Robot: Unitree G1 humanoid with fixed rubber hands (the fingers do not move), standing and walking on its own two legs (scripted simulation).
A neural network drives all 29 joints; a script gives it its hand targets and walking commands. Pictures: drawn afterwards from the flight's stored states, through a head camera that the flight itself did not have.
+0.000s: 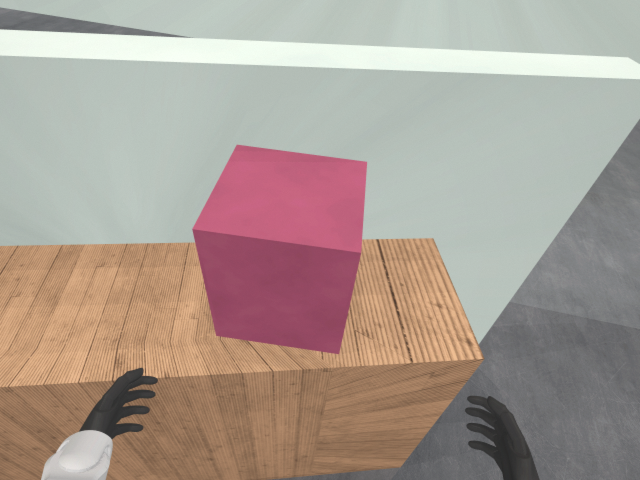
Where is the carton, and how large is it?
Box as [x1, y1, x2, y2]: [192, 145, 366, 353]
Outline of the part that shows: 236,145 192,229 216,335 338,353 360,255 366,162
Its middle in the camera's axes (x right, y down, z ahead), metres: -0.05 +0.02 +0.63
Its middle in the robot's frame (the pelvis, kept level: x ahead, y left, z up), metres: +0.46 +0.04 +0.01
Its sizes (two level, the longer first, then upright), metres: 0.210 0.200 0.250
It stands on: a pedestal, 0.65 m high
